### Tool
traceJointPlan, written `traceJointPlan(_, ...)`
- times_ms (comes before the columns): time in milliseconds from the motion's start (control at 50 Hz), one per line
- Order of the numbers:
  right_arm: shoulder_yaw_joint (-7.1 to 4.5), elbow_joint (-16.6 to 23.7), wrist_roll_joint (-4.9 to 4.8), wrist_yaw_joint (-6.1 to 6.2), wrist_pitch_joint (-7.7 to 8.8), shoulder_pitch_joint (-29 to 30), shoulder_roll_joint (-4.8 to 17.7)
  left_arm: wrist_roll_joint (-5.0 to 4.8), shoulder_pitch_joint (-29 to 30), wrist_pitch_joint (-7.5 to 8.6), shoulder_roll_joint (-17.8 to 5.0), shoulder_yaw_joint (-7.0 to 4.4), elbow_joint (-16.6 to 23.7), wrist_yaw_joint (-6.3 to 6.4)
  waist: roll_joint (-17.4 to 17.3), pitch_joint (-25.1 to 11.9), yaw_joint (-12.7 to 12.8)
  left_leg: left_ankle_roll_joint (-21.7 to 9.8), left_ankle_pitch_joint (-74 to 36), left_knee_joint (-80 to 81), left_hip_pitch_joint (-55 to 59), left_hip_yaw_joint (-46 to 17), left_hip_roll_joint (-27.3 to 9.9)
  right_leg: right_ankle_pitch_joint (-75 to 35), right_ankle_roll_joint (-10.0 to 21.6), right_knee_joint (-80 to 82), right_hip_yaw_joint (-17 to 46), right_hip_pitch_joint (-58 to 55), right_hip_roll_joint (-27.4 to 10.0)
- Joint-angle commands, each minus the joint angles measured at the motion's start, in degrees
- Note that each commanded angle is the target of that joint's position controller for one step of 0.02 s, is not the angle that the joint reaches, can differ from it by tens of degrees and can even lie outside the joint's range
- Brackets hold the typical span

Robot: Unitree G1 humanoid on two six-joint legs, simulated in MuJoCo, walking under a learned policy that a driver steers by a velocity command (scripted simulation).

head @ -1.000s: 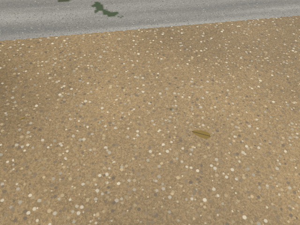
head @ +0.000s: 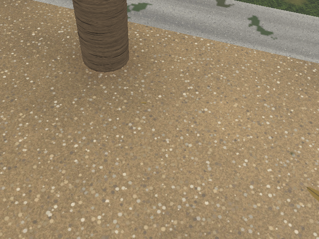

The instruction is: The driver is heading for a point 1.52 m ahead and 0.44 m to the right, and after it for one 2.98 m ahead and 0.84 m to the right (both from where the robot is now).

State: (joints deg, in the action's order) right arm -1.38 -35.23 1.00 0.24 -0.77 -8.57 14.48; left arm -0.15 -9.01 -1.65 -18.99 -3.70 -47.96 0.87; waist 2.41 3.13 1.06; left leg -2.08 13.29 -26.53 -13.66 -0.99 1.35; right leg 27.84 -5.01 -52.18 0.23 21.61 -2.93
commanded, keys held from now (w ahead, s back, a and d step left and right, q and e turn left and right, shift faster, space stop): no key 0.92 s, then w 0.08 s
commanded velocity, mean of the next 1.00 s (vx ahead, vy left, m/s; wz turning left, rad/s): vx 0.01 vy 0.00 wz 0.03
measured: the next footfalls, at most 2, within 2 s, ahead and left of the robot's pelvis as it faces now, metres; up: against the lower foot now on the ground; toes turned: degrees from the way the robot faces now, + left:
right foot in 0.16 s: +0.03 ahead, -0.14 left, +0.00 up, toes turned +0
right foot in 1.60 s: +0.43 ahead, -0.13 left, +0.00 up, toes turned -2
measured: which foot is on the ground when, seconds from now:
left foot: down 0.00-1.00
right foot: up 0.00-0.14, down 0.16-1.00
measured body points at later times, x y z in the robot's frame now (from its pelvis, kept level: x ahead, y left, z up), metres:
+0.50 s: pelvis +0.00 -0.01 +0.00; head +0.01 -0.02 +0.45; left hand +0.10 +0.25 -0.13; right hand +0.12 -0.28 -0.13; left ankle +0.01 +0.10 -0.74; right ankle -0.01 -0.14 -0.74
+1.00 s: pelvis +0.01 -0.02 +0.00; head +0.01 -0.02 +0.45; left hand +0.05 +0.25 -0.15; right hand +0.07 -0.28 -0.15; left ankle +0.01 +0.10 -0.74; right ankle -0.01 -0.14 -0.74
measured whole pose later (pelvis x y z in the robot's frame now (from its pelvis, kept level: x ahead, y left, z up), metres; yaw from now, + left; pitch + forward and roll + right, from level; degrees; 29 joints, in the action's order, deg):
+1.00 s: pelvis +0.01 -0.02 +0.00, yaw +0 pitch -2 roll +0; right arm -1.9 -59.4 -0.3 2.2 -0.6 -11.2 13.7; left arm -0.2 -12.2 0.0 -14.0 -0.7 -60.7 2.1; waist -0.1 1.6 0.3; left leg -0.5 17.3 -29.6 -11.5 -1.5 0.7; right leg 18.4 0.0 -29.1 0.3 9.6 -0.5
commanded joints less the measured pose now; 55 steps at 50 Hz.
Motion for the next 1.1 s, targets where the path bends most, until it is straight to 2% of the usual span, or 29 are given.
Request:
traceJointPlan(20, -2.37, 2.23, -0.12, 0.38, 1.12, 2.56, 7.94, -0.16, -0.89, 0.46, -3.52, -0.76, 2.28, 0.32, -10.62, -6.46, -0.13, -9.71, -25.09, 6.82, 5.17, -9.18, -12.31, -3.51, -0.72, 2.84, 1.31, -0.62, -0.94)
traceJointPlan(60, -2.43, 1.10, -0.12, 0.32, 0.87, 2.12, 8.00, -0.11, 0.69, 0.54, -2.65, -0.20, 2.60, 0.30, -10.58, -6.33, -1.36, -10.14, -22.70, 6.39, 5.54, -9.91, -12.35, -3.94, -0.51, 9.21, 0.78, -2.75, -0.59)
traceJointPlan(100, -2.36, -0.06, -0.23, 0.21, 0.69, 2.24, 7.97, -0.21, 0.38, 0.60, -2.96, -0.08, 2.42, 0.21, -10.42, -6.49, -1.53, -10.50, -19.25, 6.26, 5.30, -11.66, -12.84, -6.08, -0.02, 15.18, 0.51, -5.37, -0.26)
traceJointPlan(140, -1.84, -1.31, -0.91, 0.06, 0.67, 3.45, 6.90, 0.28, -2.06, 0.90, -2.36, 0.25, 1.33, -0.01, -9.05, -5.90, 0.62, -8.24, -12.24, 5.72, 2.46, -11.19, -11.25, -17.29, 1.47, 27.80, -0.28, -11.85, 0.33)
traceJointPlan(160, -1.56, -2.44, -0.74, -0.08, 1.02, 1.59, 6.16, 1.13, -2.33, 1.09, -3.54, 0.25, 1.20, -0.03, -7.01, -5.95, 0.39, -5.62, -7.84, 5.71, 0.29, -10.68, -9.62, -25.09, 2.56, 30.52, 1.86, -16.00, -0.94)
traceJointPlan(180, -1.39, -3.00, 0.29, -0.34, 1.43, -0.10, 5.84, 1.27, -2.38, 1.16, -6.69, -0.19, 1.58, 0.20, -2.50, -5.83, -1.46, -3.00, -2.40, 4.02, -1.46, -8.46, -6.64, -32.88, 4.24, 29.71, 5.22, -18.01, -4.54)
traceJointPlan(200, -1.60, -3.24, 0.56, -0.41, 1.49, -1.77, 5.75, 0.33, -0.85, 1.22, -8.63, -0.83, 0.45, 0.15, 3.56, -4.91, -3.86, -0.89, 0.45, 4.98, 0.38, -4.79, -3.24, -25.03, 6.66, 27.71, 4.35, -13.21, -4.22)
traceJointPlan(220, -1.66, -3.70, 0.72, -0.17, 1.33, 1.15, 7.00, 0.17, 0.23, 1.51, -5.66, -0.28, 0.88, -0.14, 2.12, -3.78, -1.50, 0.39, 0.52, 3.29, 2.97, -3.78, -2.45, -18.60, 7.03, 29.17, 4.26, -9.63, -3.13)
traceJointPlan(240, -1.91, -3.64, 0.29, 0.13, 1.12, 2.52, 7.10, 0.67, 0.37, 1.87, -4.23, 0.21, 0.37, -0.13, 1.75, -3.39, -1.29, 0.40, -0.37, 2.46, 3.69, -3.51, -2.49, -16.71, 6.39, 30.05, 4.24, -8.38, -2.83)
traceJointPlan(300, -1.92, -4.96, 0.01, 0.82, 0.28, 1.64, 6.30, 0.74, -0.15, 2.92, -3.42, 0.72, -0.98, 0.07, 1.10, -3.16, -1.12, -0.15, -4.97, 2.40, 3.71, -3.94, -2.93, -19.12, 4.90, 29.67, 3.19, -9.22, -1.78)
traceJointPlan(500, -2.24, -11.29, -0.42, 1.21, 0.62, -0.73, 6.15, 0.47, -0.83, 2.50, -3.02, 1.30, -4.71, 0.82, -2.63, -2.59, -0.51, 0.82, -8.65, 2.85, 3.81, -3.29, -2.86, -20.22, 5.18, 29.24, 2.29, -10.94, -0.55)
traceJointPlan(920, -1.55, -21.67, -0.87, 2.00, 0.64, -2.20, 5.73, 0.38, -2.78, 2.19, -1.61, 2.01, -10.72, 1.22, -2.37, -1.73, -0.80, 1.10, -9.29, 3.36, 4.51, -2.16, -2.65, -20.66, 5.13, 30.04, 1.07, -10.56, 1.01)
traceJointPlan(940, -1.46, -22.46, -0.94, 2.04, 0.57, -3.07, 5.32, 0.30, -3.94, 2.10, -1.25, 2.07, -11.39, 1.29, -2.37, -3.00, -0.79, 0.93, -3.41, 3.30, 4.90, -1.39, -1.91, -14.98, 5.36, 30.06, 0.39, -10.96, 1.69)
traceJointPlan(960, -1.63, -22.82, -1.31, 2.13, 0.44, -3.31, 5.61, -0.11, -4.32, 1.96, -1.61, 1.88, -11.60, 1.43, -2.17, -2.28, -0.84, 0.34, 7.23, 2.40, 3.61, -0.48, -0.77, -5.59, 6.22, 29.46, -0.04, -9.81, 2.47)
traceJointPlan(1000, -1.80, -22.54, -1.62, 2.19, 0.77, -2.97, 5.94, -0.49, -3.98, 2.10, -2.33, 1.58, -10.78, 1.68, -1.66, 2.79, -0.85, -1.32, 24.14, 1.80, -2.80, -1.38, -0.72, 10.99, 8.51, 29.75, 2.28, -4.96, 1.61)
traceJointPlan(1040, -1.62, -22.11, -1.92, 1.81, 2.37, -2.72, 5.15, -0.88, -5.53, 3.38, -2.50, 1.46, -10.46, 1.50, -1.03, 5.80, -0.41, -2.41, 25.37, 0.55, -6.62, -2.74, -1.72, 14.65, 10.71, 30.69, 6.46, -3.68, -0.87)
traceJointPlan(1080, -1.44, -21.55, -2.17, 1.00, 4.26, -1.70, 3.92, -1.31, -9.12, 4.79, -3.71, 0.90, -11.15, 1.03, 1.65, 5.29, 0.71, -2.21, 20.10, -4.19, -10.07, -1.68, -1.33, 15.24, 13.62, 33.10, 13.11, -7.54, -4.95)
traceJointPlan(1100, -1.23, -20.97, -2.33, 0.52, 5.08, -0.73, 2.83, -1.46, -10.91, 5.25, -4.85, 0.49, -11.56, 0.77, 4.29, 4.77, 1.04, -1.81, 16.05, -8.00, -11.84, 0.33, -0.37, 16.17, 15.63, 36.14, 18.46, -9.96, -8.28)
